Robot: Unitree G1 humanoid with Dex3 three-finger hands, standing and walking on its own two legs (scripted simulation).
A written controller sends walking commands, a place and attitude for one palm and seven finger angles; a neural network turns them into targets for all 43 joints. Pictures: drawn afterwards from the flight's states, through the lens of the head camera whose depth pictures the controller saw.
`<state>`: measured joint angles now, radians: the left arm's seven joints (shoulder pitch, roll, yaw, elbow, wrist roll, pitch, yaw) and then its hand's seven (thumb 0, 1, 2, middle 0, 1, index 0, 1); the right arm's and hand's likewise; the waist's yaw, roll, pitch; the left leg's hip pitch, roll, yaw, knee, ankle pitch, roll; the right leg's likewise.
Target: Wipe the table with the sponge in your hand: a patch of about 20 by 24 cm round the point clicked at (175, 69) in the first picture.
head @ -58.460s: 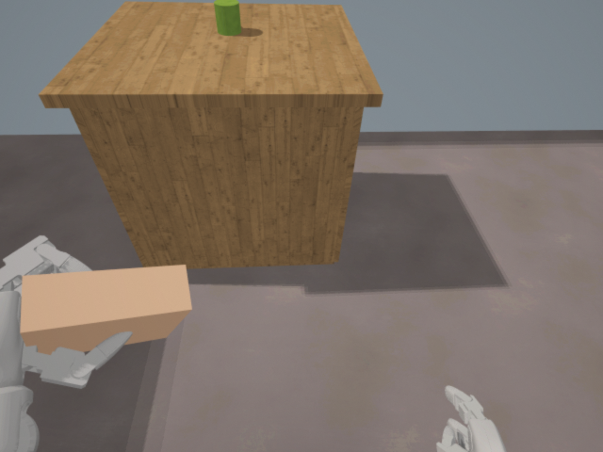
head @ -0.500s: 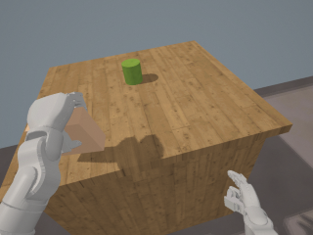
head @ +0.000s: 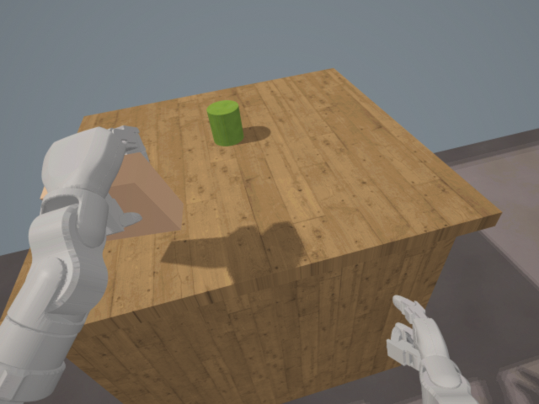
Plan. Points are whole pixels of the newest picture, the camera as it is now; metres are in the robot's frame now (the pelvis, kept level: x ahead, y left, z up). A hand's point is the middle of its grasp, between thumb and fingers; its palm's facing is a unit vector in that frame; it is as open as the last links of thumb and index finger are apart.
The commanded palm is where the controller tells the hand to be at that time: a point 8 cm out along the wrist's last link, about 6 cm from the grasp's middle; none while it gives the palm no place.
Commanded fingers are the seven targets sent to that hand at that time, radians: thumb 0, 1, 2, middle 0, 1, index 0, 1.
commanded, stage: lift the sponge slowly off the table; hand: left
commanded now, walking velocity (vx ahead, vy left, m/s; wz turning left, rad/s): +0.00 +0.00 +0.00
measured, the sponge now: (129, 209) +0.30 +0.26 +0.18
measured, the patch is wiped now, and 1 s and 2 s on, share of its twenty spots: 1.00 1.00 1.00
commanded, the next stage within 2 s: bring the sponge back beside the body in 0.06 s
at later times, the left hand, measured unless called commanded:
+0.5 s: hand (92, 198) +0.26 +0.27 +0.23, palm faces +0.30 -0.08 -0.95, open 9.0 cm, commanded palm +0.21 +0.27 +0.30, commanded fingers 0.00 0.10 1.30 -1.20 -1.60 -1.20 -1.60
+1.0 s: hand (61, 218) +0.22 +0.29 +0.23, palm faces +0.34 -0.11 -0.94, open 9.0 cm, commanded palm +0.16 +0.28 +0.29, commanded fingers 0.00 0.10 1.30 -1.20 -1.60 -1.20 -1.60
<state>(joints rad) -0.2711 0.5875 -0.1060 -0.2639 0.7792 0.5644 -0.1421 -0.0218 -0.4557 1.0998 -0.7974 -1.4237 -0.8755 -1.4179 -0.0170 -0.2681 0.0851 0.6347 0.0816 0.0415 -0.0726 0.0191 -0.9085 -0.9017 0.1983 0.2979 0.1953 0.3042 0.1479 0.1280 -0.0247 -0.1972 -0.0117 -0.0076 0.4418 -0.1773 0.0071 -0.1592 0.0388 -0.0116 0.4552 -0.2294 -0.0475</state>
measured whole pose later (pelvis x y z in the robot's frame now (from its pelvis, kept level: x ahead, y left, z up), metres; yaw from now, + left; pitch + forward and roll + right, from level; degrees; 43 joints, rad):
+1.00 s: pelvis -0.01 +0.00 +0.00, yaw +0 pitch -5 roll +0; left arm -0.01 0.65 0.08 -0.43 0.70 0.54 -0.15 -0.02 -0.45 1.10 -0.80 -1.43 -0.87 -1.42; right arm -0.01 -0.27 0.08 0.61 0.08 0.06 -0.07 0.02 -0.91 -0.90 0.20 0.30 0.20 0.30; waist 0.16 0.14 -0.04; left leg -0.21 0.00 0.00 0.49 -0.20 0.00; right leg -0.17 0.05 -0.01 0.49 -0.24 -0.05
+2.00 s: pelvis -0.01 +0.00 -0.01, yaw +0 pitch +0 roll -1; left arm 0.26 0.51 0.27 -0.56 0.03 0.17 0.01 -0.02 -0.45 1.10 -0.80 -1.43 -0.87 -1.42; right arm 0.13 -0.23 0.10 0.50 0.04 0.01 -0.06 0.02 -0.91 -0.90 0.20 0.30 0.20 0.30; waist 0.08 0.04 -0.07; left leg -0.33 -0.01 -0.03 0.72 -0.33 0.02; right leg -0.27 0.06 -0.02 0.50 -0.23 -0.05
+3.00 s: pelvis -0.21 +0.03 -0.02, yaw +0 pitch +2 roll +1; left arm 0.39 0.54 0.52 -0.90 -0.09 -0.17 0.12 -0.02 -0.46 1.10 -0.81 -1.42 -0.88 -1.43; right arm 0.15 -0.18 0.00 0.57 0.02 -0.06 -0.04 0.01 -0.91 -0.90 0.20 0.30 0.20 0.30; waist -0.02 -0.12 0.08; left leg -0.37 0.04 0.05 0.70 -0.37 -0.02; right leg -0.61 0.00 0.03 0.82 -0.35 0.01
